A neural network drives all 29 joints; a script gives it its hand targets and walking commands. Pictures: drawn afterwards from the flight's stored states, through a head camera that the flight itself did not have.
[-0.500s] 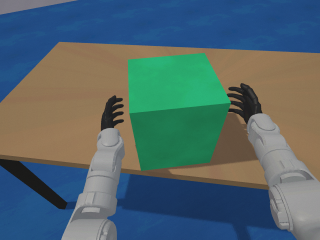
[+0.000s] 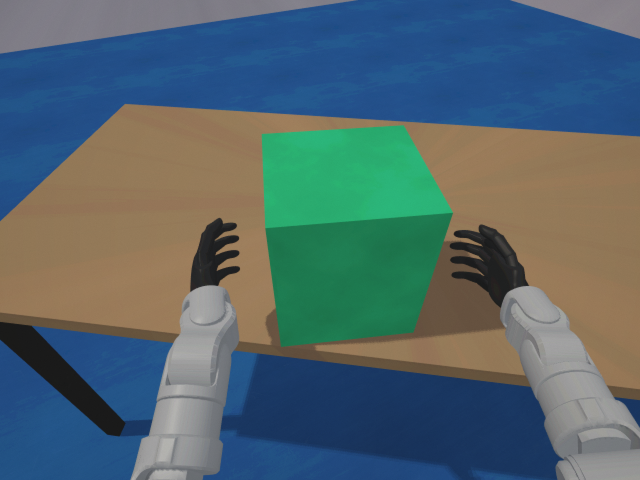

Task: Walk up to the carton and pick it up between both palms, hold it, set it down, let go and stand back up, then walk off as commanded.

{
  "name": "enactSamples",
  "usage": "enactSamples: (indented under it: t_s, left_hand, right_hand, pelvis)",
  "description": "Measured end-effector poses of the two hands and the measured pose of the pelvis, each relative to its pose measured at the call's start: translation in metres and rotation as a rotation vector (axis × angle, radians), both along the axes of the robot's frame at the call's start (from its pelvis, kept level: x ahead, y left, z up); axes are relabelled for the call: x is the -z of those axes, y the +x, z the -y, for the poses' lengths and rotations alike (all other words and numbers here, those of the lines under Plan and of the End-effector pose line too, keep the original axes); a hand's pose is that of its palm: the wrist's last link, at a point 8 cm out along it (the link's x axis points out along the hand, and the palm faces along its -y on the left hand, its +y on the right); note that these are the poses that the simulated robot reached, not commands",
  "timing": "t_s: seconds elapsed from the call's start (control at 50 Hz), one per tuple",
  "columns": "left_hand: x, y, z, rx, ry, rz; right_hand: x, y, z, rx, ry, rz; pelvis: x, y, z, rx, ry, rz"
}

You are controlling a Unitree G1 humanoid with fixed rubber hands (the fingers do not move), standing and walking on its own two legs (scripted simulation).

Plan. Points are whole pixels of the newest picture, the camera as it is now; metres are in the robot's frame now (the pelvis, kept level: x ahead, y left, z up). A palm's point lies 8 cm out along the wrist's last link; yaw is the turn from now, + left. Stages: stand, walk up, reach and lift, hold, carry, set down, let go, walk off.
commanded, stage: set down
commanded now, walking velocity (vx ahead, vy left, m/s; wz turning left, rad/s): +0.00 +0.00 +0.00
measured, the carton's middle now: (341, 238) +0.46 +0.02 +0.07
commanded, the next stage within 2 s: none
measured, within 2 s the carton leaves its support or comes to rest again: neither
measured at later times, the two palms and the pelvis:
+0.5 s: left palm (191, 331) +0.26 +0.18 +0.11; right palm (545, 339) +0.29 -0.23 +0.08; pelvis +0.00 +0.00 +0.00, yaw +0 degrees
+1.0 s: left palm (176, 369) +0.22 +0.19 +0.09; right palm (562, 386) +0.24 -0.23 +0.07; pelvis +0.01 +0.00 +0.00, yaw +0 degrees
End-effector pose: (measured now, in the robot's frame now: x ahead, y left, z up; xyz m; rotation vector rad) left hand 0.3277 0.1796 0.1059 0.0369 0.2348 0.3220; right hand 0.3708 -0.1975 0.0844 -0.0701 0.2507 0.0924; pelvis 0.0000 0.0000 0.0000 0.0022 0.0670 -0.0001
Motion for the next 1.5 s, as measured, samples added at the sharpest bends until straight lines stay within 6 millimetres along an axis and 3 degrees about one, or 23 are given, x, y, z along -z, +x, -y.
enactSamples:
  t_s: [0.52,0.84,1.0,1.22,1.5]
  left_hand:
    - [0.0,-0.071,-0.001,0.002,-0.007,0.01]
    - [0.006,-0.097,-0.006,-0.021,-0.012,-0.016]
    - [0.017,-0.105,-0.011,-0.029,-0.011,-0.054]
    - [0.027,-0.105,-0.018,-0.004,0.005,-0.083]
    - [0.06,-0.098,-0.023,0.043,0.018,-0.183]
  right_hand:
    - [0.007,-0.079,0.03,0.052,0.032,0.028]
    - [0.012,-0.111,0.036,0.076,0.033,0.001]
    - [0.019,-0.127,0.035,0.084,0.025,-0.03]
    - [0.028,-0.132,0.032,0.092,0.019,-0.073]
    - [0.049,-0.134,0.03,0.094,-0.002,-0.165]
  pelvis:
    - [-0.002,0.004,0.0,-0.006,0.008,0.082]
    - [-0.003,0.007,0.0,-0.006,0.011,0.111]
    - [-0.003,0.008,-0.003,-0.007,0.012,0.113]
    - [-0.003,0.01,-0.007,-0.008,0.011,0.11]
    - [-0.004,0.024,-0.008,-0.009,0.01,0.091]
